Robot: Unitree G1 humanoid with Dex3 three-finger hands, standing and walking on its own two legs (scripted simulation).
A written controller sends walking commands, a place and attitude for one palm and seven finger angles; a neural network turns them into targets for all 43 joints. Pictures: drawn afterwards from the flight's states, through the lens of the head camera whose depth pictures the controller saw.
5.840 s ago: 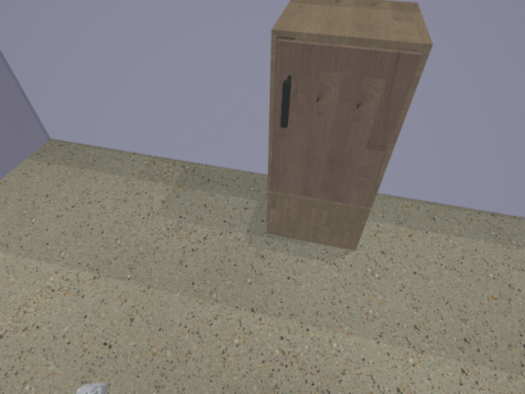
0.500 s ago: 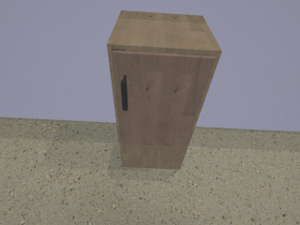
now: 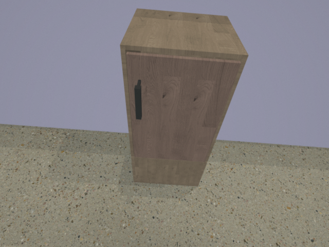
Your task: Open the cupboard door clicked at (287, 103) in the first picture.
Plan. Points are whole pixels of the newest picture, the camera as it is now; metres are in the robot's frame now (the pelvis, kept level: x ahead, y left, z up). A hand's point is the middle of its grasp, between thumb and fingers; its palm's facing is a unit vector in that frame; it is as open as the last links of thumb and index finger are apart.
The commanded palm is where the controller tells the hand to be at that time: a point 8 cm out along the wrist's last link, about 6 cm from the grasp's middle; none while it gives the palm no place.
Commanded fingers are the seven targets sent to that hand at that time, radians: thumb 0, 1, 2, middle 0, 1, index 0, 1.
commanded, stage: shuffle to correct the standing spot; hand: left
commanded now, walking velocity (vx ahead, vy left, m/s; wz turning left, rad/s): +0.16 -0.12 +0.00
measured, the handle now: (139, 100) +0.63 +0.13 -0.01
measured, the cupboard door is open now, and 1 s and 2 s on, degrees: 0 0 0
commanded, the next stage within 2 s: come to a stop and stand still in 0.38 s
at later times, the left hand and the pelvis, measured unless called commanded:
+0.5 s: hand out of the picture +0.10 +0.10 -0.16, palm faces +0.05 -0.98 -0.19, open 7.3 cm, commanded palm none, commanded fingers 0.00 0.90 0.90 -0.20 -0.30 -0.20 -0.30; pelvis +0.08 -0.07 +0.01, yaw -1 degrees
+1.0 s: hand out of the picture +0.11 +0.11 -0.16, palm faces +0.03 -0.96 -0.28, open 7.4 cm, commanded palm none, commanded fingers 0.00 0.90 0.90 -0.20 -0.30 -0.20 -0.30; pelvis +0.09 -0.08 +0.00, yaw -3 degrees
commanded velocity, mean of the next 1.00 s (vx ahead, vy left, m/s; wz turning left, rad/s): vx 0.02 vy -0.03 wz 0.00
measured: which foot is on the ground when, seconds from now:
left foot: down 0.00-0.34, up 0.36-0.62, down 0.64-1.00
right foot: up 0.00-0.30, down 0.32-1.00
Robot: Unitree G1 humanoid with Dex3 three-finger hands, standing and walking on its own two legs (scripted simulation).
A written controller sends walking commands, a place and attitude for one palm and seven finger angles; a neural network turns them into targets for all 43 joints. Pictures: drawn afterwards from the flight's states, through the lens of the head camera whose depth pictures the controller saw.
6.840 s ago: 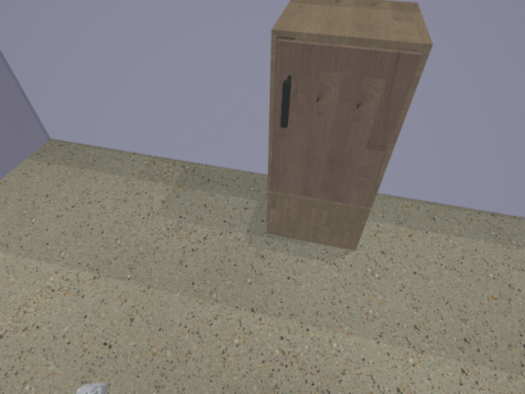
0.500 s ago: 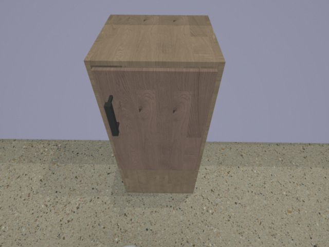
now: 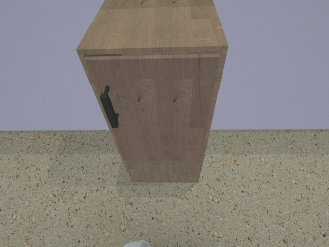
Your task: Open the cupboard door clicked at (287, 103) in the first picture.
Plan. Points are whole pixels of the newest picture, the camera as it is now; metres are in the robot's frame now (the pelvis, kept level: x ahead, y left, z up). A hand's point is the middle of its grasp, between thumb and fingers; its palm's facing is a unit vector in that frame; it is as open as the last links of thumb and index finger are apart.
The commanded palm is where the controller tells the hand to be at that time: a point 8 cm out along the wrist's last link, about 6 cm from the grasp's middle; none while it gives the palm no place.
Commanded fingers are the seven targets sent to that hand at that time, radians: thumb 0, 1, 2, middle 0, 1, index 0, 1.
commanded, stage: come to a stop and stand still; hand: left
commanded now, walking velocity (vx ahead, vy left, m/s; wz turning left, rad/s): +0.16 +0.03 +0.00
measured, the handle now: (111, 107) +0.53 +0.24 -0.01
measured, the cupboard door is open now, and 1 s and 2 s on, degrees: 0 0 0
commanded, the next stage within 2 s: look again from close up in 0.78 s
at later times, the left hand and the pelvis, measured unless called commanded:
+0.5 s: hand out of the picture -0.02 +0.18 -0.16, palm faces +0.07 -0.98 -0.16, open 7.3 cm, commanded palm none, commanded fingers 0.00 0.90 0.90 -0.20 -0.30 -0.20 -0.30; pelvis -0.01 +0.02 +0.02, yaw +1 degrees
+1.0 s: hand out of the picture -0.05 +0.19 -0.17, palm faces +0.04 -0.99 -0.15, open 7.4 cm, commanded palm none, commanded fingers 0.00 0.90 0.90 -0.20 -0.30 -0.20 -0.30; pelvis -0.02 +0.04 +0.01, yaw +1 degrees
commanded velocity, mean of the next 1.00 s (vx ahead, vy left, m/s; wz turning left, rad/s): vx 0.02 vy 0.02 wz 0.00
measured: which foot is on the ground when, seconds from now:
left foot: down 0.00-0.00, up 0.02-0.22, down 0.24-1.00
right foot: down 0.00-1.00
